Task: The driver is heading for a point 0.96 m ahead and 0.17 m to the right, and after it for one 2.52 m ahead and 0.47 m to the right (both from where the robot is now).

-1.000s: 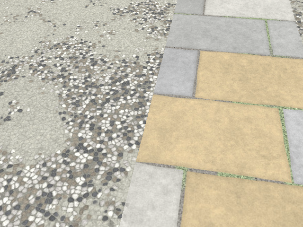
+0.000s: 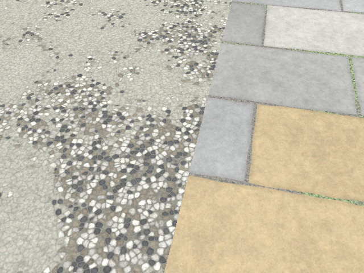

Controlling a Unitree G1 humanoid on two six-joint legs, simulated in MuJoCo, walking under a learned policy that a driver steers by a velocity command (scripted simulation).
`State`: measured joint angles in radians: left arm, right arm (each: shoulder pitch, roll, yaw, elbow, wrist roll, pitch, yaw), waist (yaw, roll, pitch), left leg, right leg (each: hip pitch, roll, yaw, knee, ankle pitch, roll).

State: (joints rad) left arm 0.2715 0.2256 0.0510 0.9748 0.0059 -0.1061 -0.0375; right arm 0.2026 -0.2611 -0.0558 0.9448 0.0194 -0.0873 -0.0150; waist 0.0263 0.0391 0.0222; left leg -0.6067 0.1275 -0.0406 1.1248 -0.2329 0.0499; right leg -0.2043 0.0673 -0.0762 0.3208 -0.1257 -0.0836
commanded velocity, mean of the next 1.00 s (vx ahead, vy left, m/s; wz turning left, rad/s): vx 0.50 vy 0.00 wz -0.35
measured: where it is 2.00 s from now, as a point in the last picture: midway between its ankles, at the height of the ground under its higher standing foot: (249, 151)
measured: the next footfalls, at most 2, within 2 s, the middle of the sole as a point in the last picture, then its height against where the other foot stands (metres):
left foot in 0.34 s outside the picture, level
right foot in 0.90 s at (235, 245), level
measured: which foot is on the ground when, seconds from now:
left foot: up 0.00-0.32, down 0.34-0.88, up 0.90-1.00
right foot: down 0.00-0.36, up 0.38-0.88, down 0.90-1.00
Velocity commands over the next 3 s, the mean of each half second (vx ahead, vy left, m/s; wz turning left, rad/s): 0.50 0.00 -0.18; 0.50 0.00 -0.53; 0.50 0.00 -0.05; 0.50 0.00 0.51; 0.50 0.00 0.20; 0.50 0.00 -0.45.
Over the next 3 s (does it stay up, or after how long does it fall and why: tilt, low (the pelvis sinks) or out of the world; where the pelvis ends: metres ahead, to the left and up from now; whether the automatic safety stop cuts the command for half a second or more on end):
stays up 1.61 -0.28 -0.03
